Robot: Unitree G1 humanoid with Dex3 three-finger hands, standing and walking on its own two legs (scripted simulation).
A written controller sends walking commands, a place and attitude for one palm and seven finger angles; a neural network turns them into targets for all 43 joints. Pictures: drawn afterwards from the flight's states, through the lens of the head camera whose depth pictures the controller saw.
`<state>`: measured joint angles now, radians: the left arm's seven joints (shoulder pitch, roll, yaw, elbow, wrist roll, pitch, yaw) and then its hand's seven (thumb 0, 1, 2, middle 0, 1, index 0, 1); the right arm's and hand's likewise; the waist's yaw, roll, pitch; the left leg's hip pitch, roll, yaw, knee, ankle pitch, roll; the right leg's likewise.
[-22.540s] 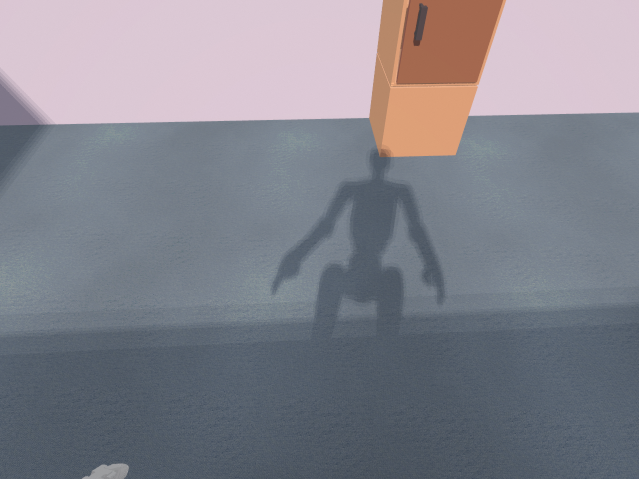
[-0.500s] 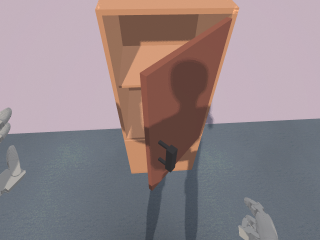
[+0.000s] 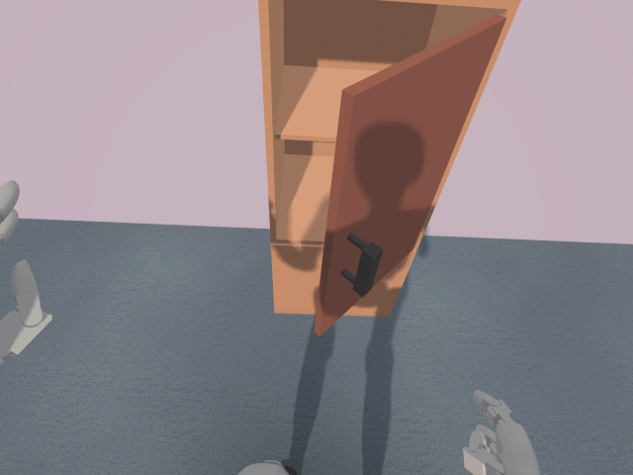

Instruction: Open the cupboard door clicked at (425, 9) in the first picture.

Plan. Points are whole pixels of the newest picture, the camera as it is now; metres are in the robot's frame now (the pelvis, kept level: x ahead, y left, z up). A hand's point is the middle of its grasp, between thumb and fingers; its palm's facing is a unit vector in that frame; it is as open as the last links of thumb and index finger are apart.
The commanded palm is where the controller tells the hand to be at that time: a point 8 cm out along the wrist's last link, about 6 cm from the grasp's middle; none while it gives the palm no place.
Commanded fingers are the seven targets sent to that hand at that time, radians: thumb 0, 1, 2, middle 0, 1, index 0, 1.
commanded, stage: step back with the hand held close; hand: left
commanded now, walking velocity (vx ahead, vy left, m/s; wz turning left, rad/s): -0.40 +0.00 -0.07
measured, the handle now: (357, 264) +0.47 -0.04 -0.07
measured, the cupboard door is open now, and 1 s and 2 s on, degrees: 46 46 46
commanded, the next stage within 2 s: stop stepping back and stand still in 0.40 s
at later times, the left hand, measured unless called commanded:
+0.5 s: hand (20, 426) +0.12 +0.23 +0.18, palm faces +0.24 -0.87 -0.43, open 7.4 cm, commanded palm +0.05 +0.28 +0.19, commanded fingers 0.00 0.90 0.90 -0.20 -0.30 -0.20 -0.30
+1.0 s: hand out of the picture -0.02 +0.26 +0.18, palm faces +0.37 -0.80 -0.47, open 7.4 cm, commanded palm -0.07 +0.31 +0.19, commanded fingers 0.00 0.90 0.90 -0.20 -0.30 -0.20 -0.30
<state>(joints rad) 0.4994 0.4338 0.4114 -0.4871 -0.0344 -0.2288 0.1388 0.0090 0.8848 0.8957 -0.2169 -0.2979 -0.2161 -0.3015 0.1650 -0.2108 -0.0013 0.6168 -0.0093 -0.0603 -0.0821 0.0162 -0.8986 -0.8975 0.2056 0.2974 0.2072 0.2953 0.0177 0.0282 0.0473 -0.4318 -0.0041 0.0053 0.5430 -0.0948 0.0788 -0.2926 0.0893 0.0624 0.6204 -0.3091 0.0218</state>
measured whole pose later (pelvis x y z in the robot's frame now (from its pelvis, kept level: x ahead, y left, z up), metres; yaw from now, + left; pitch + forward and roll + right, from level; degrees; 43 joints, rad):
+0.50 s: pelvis -0.14 +0.00 -0.01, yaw -8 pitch -1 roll -3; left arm 0.47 0.50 0.45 -0.49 -0.10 -0.21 0.11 0.01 0.89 0.90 -0.22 -0.30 -0.22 -0.30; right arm 0.18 -0.19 0.01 0.65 -0.03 -0.10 -0.06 0.02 -0.90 -0.90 0.21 0.30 0.21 0.30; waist -0.04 -0.01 0.03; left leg -0.47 0.02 0.02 0.38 0.10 0.05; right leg -0.25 0.11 0.02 0.77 -0.57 -0.02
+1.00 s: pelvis -0.23 +0.02 +0.00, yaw -5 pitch +0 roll +0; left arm 0.57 0.42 0.43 -0.49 -0.01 -0.20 0.17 0.01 0.89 0.90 -0.21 -0.30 -0.21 -0.30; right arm 0.28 -0.15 0.03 0.65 -0.02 -0.16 -0.06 0.02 -0.90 -0.90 0.20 0.30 0.21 0.30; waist -0.03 -0.02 -0.04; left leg -0.26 0.00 0.01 0.55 -0.29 0.01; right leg -0.24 0.03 -0.08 0.56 -0.37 -0.01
